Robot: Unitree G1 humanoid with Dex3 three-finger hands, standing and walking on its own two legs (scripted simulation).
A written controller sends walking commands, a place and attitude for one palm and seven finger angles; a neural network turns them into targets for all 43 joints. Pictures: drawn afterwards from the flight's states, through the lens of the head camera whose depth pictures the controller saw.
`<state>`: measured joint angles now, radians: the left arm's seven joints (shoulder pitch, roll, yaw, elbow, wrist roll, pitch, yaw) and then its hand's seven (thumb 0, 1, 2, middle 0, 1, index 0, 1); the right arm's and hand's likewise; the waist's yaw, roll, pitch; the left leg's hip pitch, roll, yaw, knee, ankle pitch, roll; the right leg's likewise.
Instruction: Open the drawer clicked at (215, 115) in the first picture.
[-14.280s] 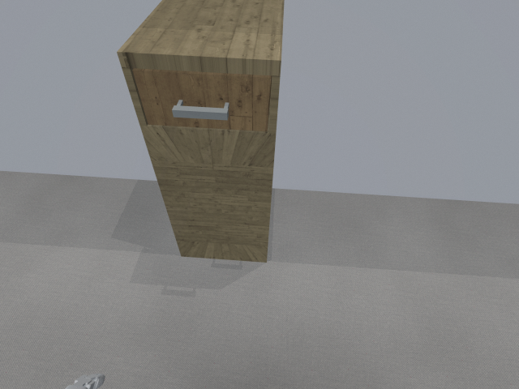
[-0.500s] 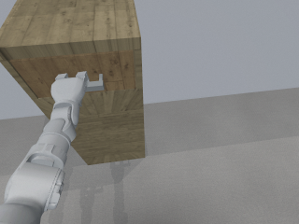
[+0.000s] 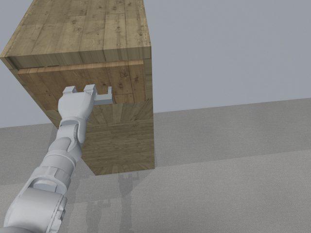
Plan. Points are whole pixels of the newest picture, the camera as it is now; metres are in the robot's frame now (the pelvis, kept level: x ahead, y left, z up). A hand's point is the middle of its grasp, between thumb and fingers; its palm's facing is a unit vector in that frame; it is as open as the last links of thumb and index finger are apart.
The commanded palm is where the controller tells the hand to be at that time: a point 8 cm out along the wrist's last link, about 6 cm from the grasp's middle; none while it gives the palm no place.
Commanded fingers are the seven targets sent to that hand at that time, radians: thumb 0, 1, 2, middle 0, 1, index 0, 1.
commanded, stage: pull the drawer open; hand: left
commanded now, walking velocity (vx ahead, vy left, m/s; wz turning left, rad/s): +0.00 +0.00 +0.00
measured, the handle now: (89, 95) +0.49 +0.19 +0.05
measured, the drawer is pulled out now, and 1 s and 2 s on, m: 0.02 0.05 0.10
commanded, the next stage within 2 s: none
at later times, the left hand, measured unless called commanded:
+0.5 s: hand (84, 115) +0.44 +0.20 +0.03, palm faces -0.02 -0.03 -1.00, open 5.7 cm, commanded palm +0.41 +0.21 +0.08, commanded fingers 0.00 0.90 0.90 -0.40 -1.35 -0.40 -1.35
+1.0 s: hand (83, 125) +0.41 +0.20 +0.02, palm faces +0.03 -0.03 -1.00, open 5.7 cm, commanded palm +0.38 +0.21 +0.08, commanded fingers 0.00 0.90 0.90 -0.40 -1.35 -0.40 -1.35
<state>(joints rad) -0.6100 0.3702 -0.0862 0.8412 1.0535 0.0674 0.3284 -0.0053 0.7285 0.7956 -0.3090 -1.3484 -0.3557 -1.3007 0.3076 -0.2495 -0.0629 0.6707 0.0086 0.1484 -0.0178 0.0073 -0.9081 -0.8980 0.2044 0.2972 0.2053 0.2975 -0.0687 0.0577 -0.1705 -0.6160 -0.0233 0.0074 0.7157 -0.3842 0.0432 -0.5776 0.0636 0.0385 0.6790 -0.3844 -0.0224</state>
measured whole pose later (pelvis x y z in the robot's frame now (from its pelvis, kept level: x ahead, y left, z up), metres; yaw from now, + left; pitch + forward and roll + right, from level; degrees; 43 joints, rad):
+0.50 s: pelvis -0.03 +0.00 -0.01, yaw +0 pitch +17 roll -1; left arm -0.75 0.41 -0.06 1.02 1.07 0.04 0.34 0.00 0.71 0.83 -0.34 -1.34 -0.38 -1.33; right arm 0.36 -0.25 -0.06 0.69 0.01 0.13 -0.04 0.01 -0.91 -0.90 0.20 0.30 0.21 0.30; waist -0.10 0.06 -0.16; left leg -0.69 -0.02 0.00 0.76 -0.36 0.04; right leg -0.66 0.07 0.03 0.73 -0.37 -0.03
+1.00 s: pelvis -0.01 +0.00 +0.00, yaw +1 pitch +14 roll -1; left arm -0.55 0.31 -0.17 0.75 1.06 0.13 0.36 0.00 0.73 0.83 -0.31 -1.34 -0.37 -1.32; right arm 0.23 -0.25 -0.06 0.66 0.02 0.13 -0.02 0.01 -0.91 -0.90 0.20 0.30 0.20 0.30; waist -0.03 0.05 -0.15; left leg -0.59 -0.04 -0.01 0.72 -0.38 0.04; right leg -0.55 0.05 0.02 0.69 -0.39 -0.02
